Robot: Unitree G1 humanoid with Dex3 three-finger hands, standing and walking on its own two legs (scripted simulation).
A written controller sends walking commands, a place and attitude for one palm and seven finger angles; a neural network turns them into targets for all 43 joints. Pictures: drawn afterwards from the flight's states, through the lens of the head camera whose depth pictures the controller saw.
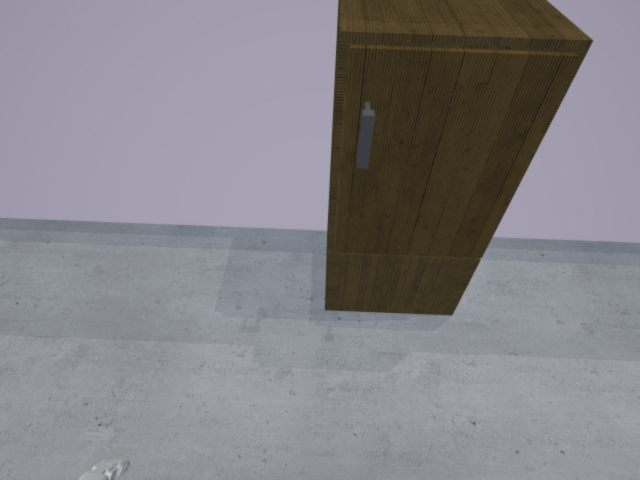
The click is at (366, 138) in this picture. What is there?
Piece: cupboard door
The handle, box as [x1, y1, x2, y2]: [357, 101, 374, 168]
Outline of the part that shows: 369,101 365,101 365,109 362,110 357,154 357,167 359,168 367,168 374,118 373,110 369,109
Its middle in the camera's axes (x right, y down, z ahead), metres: +0.09 -0.22 +0.83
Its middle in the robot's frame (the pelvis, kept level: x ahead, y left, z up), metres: +0.78 -0.05 +0.02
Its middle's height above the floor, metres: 0.79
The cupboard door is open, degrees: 0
